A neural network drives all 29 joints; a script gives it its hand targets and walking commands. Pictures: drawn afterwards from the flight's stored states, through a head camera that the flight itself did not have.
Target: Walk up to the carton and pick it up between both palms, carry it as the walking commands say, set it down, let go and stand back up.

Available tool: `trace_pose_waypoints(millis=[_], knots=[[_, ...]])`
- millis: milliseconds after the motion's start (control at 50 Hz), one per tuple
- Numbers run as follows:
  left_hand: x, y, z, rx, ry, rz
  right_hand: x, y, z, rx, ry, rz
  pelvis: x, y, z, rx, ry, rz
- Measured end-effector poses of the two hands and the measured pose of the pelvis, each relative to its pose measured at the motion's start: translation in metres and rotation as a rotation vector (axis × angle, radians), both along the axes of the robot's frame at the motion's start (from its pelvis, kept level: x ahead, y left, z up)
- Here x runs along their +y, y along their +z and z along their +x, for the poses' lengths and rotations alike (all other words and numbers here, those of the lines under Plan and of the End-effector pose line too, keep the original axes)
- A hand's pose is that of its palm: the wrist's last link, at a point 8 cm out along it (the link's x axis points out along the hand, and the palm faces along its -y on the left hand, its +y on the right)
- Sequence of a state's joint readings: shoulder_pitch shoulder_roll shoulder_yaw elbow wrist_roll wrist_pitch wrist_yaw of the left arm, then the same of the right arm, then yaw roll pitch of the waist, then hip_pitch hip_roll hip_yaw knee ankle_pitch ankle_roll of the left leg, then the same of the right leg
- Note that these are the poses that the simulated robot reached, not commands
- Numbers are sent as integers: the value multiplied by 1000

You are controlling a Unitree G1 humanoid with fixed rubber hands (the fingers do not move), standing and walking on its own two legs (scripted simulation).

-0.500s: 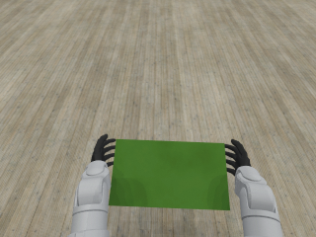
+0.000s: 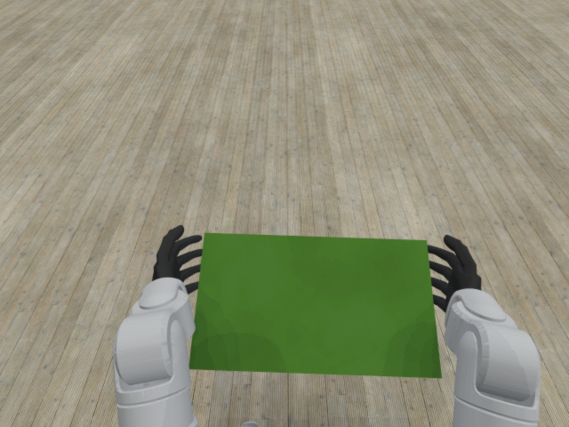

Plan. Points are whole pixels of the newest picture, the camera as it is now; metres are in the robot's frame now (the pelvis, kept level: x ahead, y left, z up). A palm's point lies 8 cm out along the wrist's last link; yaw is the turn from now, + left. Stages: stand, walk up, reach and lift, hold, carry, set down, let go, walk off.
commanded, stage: carry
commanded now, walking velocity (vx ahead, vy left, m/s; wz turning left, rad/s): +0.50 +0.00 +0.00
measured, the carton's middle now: (307, 308) +0.31 +0.00 -0.02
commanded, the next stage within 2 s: none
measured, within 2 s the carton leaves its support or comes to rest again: neither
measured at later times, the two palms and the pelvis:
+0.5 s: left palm (189, 153) +0.52 +0.20 +0.12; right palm (405, 153) +0.51 -0.15 +0.13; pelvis +0.25 +0.03 +0.02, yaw -3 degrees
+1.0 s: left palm (200, 121) +0.61 +0.20 +0.12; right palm (394, 118) +0.60 -0.15 +0.13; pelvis +0.35 +0.03 +0.01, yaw -2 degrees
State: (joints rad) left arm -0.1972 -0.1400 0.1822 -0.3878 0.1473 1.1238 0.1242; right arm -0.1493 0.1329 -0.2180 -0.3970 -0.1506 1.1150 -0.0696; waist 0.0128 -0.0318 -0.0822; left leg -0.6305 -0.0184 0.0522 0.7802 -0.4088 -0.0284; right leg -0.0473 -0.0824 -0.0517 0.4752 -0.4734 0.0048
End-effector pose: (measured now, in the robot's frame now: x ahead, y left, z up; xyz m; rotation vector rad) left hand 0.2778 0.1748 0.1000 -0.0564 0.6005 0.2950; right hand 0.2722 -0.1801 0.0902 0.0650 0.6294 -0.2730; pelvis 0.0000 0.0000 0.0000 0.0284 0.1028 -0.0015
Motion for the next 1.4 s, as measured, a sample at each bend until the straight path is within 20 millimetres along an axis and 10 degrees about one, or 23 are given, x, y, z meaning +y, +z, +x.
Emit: trace_pose_waypoints(millis=[320, 700, 980, 1400], knots=[[43, 20, 166, 18, -22, -58, 44, 45, 157, 16, -38, -51, 43, 24, 174, -40, -44, -77], [-9, 9, 309, 74, -18, 12, -9, 11, 301, 67, -40, 21, -2, 16, 313, -6, -37, 0], [23, 19, 337, -13, -21, -39, 24, 39, 330, -23, -43, -29, 25, 12, 346, -33, -36, -51], [26, 28, 306, -14, -27, -18, 26, 32, 293, -20, -42, -3, 31, 11, 321, -68, -34, -54]])
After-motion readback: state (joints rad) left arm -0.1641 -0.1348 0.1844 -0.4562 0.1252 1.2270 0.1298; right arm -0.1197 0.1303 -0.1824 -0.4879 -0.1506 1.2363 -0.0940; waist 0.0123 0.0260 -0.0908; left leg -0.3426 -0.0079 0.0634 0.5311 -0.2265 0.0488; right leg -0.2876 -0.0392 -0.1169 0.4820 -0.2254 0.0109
